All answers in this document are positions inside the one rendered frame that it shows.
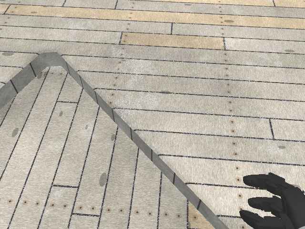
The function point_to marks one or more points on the right robot hand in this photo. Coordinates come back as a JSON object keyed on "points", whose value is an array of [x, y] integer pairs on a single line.
{"points": [[289, 209]]}

